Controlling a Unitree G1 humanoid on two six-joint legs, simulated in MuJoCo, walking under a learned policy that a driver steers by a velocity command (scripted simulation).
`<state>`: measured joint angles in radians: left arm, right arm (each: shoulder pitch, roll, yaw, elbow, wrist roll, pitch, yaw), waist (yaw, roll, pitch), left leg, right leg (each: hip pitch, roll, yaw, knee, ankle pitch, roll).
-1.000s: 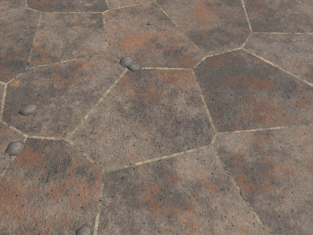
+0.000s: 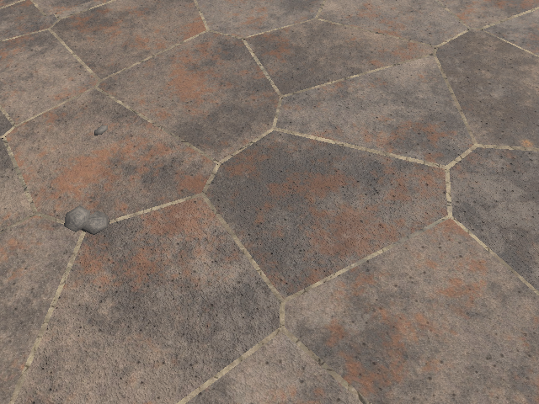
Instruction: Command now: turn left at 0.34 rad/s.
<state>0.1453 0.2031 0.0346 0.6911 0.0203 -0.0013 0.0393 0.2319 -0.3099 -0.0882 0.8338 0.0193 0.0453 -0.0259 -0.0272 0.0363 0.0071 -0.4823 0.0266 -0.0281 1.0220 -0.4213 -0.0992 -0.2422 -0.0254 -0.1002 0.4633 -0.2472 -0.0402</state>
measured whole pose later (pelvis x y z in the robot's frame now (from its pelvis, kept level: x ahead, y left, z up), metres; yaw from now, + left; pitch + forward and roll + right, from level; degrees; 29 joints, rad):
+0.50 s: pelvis -0.01 +0.05 +0.00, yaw +17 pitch +3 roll -2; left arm 0.13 0.32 0.10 0.72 0.00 0.01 0.05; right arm 0.19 -0.30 -0.06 0.66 0.01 0.02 -0.02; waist 0.00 -0.02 0.02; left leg -0.27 -0.05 -0.08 0.43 -0.21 0.07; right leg -0.55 -0.01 0.07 0.98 -0.32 0.08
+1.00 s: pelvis +0.12 +0.07 +0.00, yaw +30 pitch +3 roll +0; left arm 0.42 0.25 0.06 0.81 -0.01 -0.08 0.00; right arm 0.18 -0.30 -0.06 0.64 0.01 -0.05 0.02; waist 0.08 0.05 -0.01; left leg -0.65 0.06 -0.04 0.85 -0.15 -0.01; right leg -0.05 0.00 0.00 0.28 -0.29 -0.01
